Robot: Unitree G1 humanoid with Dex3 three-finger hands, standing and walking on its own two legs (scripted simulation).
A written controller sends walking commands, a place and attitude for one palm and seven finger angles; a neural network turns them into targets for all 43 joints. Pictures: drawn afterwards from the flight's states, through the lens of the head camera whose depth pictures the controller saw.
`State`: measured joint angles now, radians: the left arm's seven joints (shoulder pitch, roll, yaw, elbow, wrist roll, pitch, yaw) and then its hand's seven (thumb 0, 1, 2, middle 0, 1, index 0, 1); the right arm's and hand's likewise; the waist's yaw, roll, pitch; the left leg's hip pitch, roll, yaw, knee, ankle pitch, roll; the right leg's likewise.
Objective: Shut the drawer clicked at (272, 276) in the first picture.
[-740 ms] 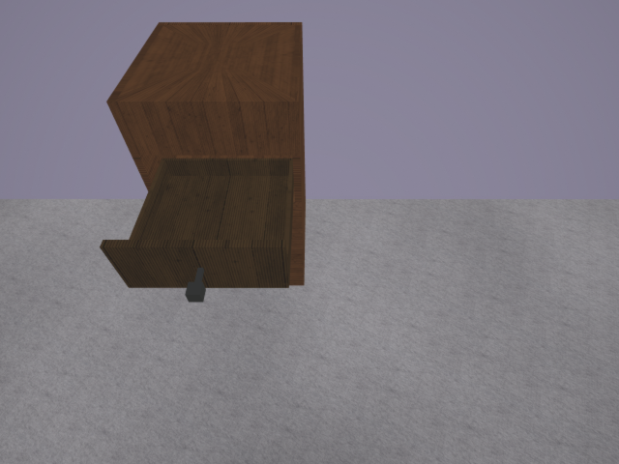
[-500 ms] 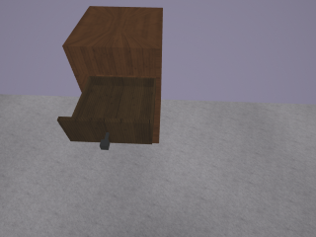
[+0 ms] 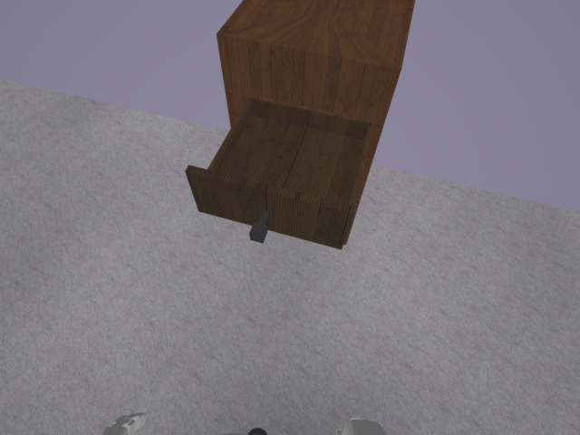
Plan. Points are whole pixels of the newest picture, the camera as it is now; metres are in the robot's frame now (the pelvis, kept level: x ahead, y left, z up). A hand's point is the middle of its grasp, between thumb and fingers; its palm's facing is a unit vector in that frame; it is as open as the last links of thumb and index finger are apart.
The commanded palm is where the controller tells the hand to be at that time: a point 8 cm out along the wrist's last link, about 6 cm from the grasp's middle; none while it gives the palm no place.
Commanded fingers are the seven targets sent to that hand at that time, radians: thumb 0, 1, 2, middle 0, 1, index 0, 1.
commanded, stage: stand and wait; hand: left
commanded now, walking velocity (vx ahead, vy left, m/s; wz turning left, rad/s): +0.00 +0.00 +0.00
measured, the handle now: (261, 226) +0.55 +0.09 -0.23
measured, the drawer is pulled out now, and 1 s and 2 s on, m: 0.30 0.30 0.30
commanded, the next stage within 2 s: turn or walk to find it in 0.36 s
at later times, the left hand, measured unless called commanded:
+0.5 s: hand out of the picture +0.04 +0.13 -0.18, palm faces +0.07 -0.98 -0.19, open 7.3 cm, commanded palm none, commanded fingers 0.00 0.90 0.90 -0.20 -0.30 -0.20 -0.30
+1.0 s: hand out of the picture +0.04 +0.14 -0.18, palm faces +0.10 -0.97 -0.22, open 7.4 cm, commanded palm none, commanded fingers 0.00 0.90 0.90 -0.20 -0.30 -0.20 -0.30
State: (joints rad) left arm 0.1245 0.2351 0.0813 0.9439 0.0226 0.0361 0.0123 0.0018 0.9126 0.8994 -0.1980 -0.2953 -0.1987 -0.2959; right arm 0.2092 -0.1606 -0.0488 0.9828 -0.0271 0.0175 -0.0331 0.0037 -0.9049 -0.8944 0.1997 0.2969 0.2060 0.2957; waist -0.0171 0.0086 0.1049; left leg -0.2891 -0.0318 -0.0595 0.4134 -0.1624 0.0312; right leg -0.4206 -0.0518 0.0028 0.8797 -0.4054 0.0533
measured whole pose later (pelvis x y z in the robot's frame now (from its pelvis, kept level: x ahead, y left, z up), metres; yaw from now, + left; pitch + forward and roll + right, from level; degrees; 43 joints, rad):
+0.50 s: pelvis +0.03 -0.04 -0.01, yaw +2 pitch -1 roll +0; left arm 0.22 0.16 0.03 1.09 0.01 0.02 0.02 0.01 0.92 0.90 -0.20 -0.30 -0.20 -0.30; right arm 0.17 -0.16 -0.04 1.07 -0.01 0.02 -0.04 0.00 -0.91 -0.89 0.20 0.30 0.20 0.30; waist 0.00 -0.01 0.11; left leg -0.18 0.01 -0.04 0.47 -0.28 -0.03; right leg -0.14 0.01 -0.03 0.47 -0.32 -0.02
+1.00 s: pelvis +0.02 -0.04 +0.00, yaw +4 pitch -1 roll +0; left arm 0.20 0.18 0.03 1.08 0.00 0.01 0.02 0.00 0.91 0.90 -0.20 -0.30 -0.20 -0.30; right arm 0.21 -0.16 -0.03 1.10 -0.01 0.01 -0.04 0.01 -0.92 -0.89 0.20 0.30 0.20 0.30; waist -0.01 0.00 0.09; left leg -0.18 0.00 -0.07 0.44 -0.24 -0.03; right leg -0.12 0.00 -0.07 0.44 -0.29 -0.02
